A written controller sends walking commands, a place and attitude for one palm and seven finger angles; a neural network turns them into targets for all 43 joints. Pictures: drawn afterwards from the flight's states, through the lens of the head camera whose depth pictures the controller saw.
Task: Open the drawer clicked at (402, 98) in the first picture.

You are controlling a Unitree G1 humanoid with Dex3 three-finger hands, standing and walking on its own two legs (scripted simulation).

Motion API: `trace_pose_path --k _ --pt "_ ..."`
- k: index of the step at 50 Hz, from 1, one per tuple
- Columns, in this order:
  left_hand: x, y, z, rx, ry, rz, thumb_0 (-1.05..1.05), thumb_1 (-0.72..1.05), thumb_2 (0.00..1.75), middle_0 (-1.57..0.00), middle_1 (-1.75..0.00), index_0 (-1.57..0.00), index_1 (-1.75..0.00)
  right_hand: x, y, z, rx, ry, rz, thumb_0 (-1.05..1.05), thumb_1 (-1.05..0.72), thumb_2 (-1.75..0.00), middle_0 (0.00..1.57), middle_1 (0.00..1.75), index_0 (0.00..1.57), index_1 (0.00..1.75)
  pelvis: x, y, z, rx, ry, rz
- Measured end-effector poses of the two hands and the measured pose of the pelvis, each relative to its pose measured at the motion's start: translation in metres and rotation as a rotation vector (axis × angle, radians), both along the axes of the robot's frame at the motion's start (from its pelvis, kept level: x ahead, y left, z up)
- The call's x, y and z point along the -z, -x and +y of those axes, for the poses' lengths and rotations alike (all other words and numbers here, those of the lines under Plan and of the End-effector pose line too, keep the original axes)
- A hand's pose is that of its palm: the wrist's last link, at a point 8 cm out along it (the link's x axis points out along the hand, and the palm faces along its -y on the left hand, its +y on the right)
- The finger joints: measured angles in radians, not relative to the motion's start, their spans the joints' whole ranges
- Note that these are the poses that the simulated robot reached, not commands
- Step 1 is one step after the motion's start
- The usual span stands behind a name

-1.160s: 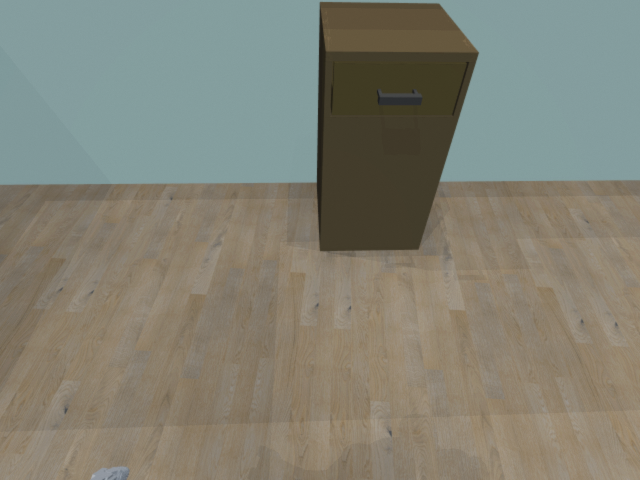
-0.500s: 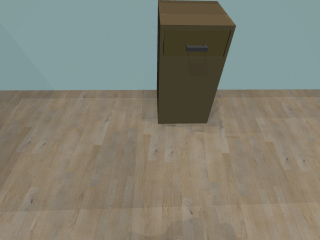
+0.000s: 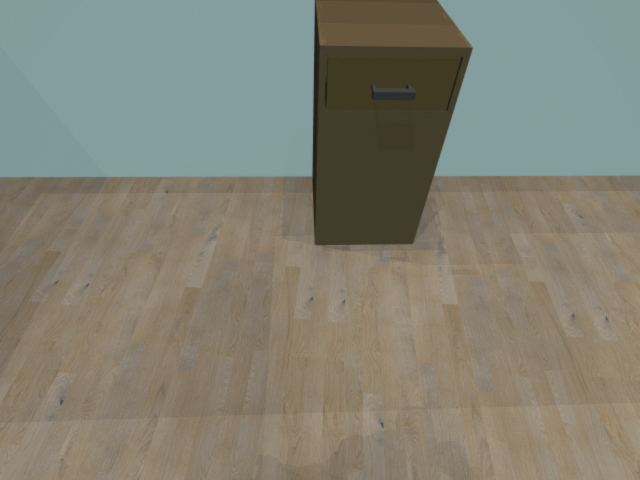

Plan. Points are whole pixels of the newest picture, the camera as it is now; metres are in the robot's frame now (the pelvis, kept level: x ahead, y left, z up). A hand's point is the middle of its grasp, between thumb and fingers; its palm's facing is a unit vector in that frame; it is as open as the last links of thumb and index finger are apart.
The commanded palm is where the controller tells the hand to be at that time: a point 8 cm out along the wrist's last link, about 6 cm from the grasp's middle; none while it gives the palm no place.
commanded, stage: look at it before walking up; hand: left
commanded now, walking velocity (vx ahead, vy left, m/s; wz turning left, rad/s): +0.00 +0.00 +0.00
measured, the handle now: (392, 90) +1.14 -0.15 -0.06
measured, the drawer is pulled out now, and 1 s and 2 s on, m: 0.00 0.00 0.00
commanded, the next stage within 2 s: walk to a spot facing it in 0.28 s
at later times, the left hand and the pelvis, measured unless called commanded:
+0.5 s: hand out of the picture +0.08 +0.25 -0.16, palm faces -0.02 -0.94 -0.34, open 7.4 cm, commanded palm none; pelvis +0.01 +0.00 +0.00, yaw -1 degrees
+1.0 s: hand out of the picture +0.04 +0.14 -0.16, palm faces -0.20 -0.95 -0.26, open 7.4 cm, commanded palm none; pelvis -0.03 -0.04 -0.01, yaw -16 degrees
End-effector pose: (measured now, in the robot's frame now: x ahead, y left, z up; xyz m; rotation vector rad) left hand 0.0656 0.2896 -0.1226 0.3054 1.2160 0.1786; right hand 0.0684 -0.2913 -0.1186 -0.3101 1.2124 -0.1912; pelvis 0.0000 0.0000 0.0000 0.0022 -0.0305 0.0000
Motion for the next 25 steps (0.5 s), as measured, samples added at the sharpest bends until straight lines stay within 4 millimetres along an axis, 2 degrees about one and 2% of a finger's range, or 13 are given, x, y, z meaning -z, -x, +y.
trace_pose_path --k 15,25 --pt "-0.002 -0.005 0.002 -0.004 -0.005 0.000 0.00 0.90 0.90 -0.21 -0.30 -0.20 -0.30 -0.003 -0.015 0.000 -0.008 0.003 -0.020 0.01 -0.91 -0.90 0.20 0.30 0.20 0.30 -0.001 -0.006 0.000 0.001 0.000 -0.002" --pt "-0.002 -0.008 0.001 -0.004 -0.011 -0.002 0.00 0.90 0.90 -0.21 -0.30 -0.20 -0.30 -0.002 -0.017 0.000 0.008 0.006 -0.041 0.01 -0.91 -0.90 0.20 0.30 0.20 0.30 0.000 -0.006 -0.001 0.026 -0.001 -0.005"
